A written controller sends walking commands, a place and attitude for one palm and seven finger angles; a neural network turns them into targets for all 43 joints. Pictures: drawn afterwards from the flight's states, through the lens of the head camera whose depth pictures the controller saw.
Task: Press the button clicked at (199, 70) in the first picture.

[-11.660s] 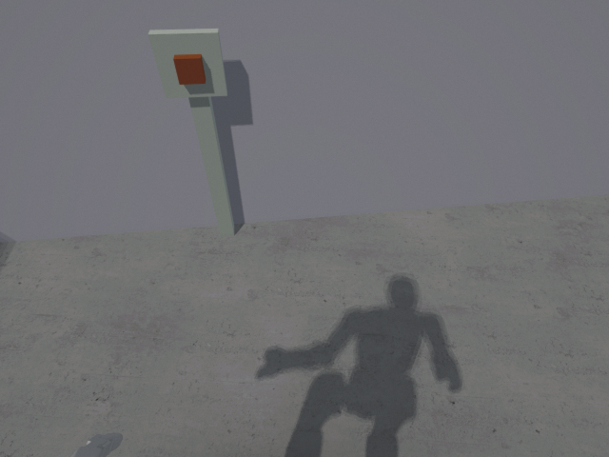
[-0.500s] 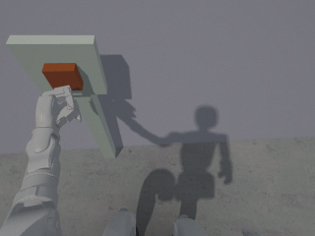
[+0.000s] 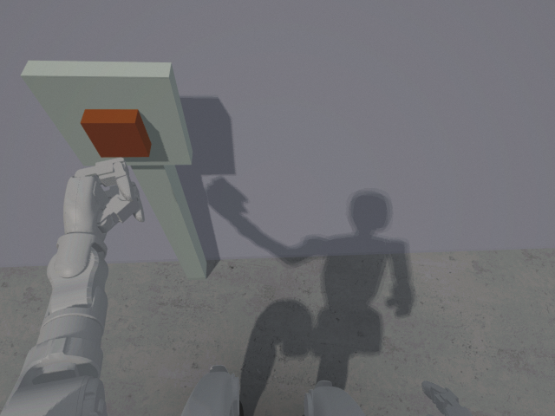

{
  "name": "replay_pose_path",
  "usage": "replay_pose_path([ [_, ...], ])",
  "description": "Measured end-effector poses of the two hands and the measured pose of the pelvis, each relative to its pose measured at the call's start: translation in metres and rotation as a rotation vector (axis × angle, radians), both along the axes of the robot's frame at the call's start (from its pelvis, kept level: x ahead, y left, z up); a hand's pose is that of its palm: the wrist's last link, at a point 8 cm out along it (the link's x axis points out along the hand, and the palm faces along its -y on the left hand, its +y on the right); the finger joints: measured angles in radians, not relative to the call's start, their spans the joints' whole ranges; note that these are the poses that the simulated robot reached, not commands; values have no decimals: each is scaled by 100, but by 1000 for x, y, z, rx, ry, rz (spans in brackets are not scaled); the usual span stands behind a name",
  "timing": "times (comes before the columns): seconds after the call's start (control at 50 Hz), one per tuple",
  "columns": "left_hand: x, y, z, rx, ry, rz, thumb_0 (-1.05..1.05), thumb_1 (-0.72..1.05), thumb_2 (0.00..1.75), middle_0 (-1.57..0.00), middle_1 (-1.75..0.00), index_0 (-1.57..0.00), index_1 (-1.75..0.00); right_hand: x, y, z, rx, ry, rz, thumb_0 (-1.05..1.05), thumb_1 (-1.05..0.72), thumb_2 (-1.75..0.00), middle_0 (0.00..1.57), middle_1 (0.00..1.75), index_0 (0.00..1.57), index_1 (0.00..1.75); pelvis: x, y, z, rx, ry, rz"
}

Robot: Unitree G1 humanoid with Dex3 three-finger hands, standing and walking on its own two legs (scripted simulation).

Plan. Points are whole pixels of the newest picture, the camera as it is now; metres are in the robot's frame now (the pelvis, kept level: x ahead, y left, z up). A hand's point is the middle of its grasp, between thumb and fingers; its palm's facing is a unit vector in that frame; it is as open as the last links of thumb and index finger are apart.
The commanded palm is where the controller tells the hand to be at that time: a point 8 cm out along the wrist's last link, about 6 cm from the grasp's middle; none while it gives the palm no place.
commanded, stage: aim a knuckle at the button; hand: left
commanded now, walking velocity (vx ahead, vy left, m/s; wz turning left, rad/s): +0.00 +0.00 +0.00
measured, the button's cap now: (119, 132) +0.50 +0.24 +0.08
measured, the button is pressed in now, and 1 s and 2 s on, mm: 0 9 0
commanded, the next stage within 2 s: press the button with the knuckle in 0.08 s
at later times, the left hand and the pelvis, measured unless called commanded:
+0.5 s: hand (136, 181) +0.43 +0.22 +0.05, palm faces +0.08 -1.00 -0.03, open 3.1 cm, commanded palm +0.41 +0.26 +0.05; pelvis +0.00 -0.01 -0.01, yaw +0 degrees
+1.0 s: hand (134, 173) +0.45 +0.22 +0.04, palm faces +0.08 -1.00 -0.03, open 2.7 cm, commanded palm +0.45 +0.26 +0.05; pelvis -0.01 +0.00 -0.01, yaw +0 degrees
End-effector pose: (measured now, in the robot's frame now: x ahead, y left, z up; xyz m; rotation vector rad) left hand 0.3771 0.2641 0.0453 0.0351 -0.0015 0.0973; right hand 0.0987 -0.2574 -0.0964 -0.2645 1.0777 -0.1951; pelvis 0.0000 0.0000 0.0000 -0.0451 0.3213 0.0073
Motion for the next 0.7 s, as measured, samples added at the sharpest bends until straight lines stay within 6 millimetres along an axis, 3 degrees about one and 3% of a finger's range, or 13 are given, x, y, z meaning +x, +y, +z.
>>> replay_pose_path([
  [0.1, 1, -1, 7, 7, -14, -8, 2, 90, 90, -130, -150, -130, -150, -2, -3, -2, 4, 15, 0, 0, -91, -90, 20, 30, 20, 30, 1, -3, 0, 1, -2, 4],
  [0.3, 7, 0, -4, -10, 25, -5, 2, 90, 90, -130, -150, -130, -150, -14, -12, -5, -6, 49, -28, 0, -91, -90, 20, 30, 20, 30, 3, -9, -1, 5, 9, 0],
  [0.54, 36, 4, 2, -14, 18, -22, 2, 90, 90, -130, -150, -130, -150, -32, -14, -11, -16, 108, -61, 0, -91, -90, 20, 30, 20, 30, 4, -7, -6, -1, 31, -3],
  [0.7, 42, 7, -2, -15, 19, -18, -2, 85, 91, -130, -150, -130, -150, -42, -10, -13, -18, 143, -63, 0, -91, -90, 20, 30, 20, 30, 3, -4, -7, -5, 45, -4],
])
